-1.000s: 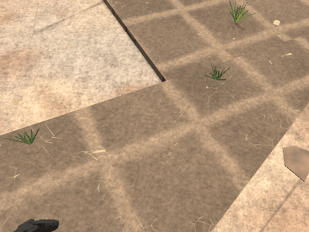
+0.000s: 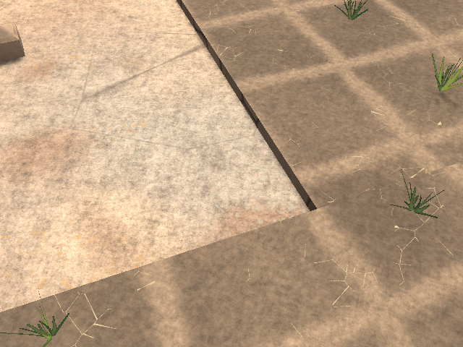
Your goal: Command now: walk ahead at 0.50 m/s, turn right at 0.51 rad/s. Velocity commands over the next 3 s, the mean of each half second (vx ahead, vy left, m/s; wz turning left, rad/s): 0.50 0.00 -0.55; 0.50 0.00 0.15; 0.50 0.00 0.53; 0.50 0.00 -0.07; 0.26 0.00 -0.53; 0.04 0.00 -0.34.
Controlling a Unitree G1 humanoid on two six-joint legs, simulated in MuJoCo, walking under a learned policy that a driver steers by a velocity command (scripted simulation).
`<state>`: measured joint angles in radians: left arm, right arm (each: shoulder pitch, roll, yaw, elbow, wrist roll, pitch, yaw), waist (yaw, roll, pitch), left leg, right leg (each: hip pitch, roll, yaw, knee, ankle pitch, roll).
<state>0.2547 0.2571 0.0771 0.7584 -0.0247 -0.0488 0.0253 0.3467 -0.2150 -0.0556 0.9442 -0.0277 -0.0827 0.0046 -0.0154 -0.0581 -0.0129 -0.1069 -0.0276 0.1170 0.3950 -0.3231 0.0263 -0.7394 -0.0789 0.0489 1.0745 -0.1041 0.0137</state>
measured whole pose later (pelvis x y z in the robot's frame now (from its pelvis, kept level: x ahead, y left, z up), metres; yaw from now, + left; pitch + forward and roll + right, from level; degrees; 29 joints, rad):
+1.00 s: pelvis +0.56 -0.07 +0.01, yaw -10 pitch +2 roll +0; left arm 0.15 0.30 0.05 0.68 0.02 -0.09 0.01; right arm 0.35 -0.25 -0.05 0.76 0.01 -0.06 0.02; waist -0.05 -0.03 0.04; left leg -0.17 -0.12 -0.11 0.32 -0.16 0.10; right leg -0.63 -0.07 0.10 0.86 -0.18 0.04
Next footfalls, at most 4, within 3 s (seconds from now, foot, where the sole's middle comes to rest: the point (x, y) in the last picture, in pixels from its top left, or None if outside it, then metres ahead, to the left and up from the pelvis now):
0.20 right None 0.27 -0.12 -0.77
0.74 left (239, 314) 0.60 -0.02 -0.77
1.22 right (309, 243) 0.84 -0.26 -0.77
1.82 left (202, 204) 1.10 0.11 -0.89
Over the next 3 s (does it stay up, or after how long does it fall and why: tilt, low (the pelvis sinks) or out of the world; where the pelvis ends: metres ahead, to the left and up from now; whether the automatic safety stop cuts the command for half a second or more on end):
stays up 1.35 0.04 -0.12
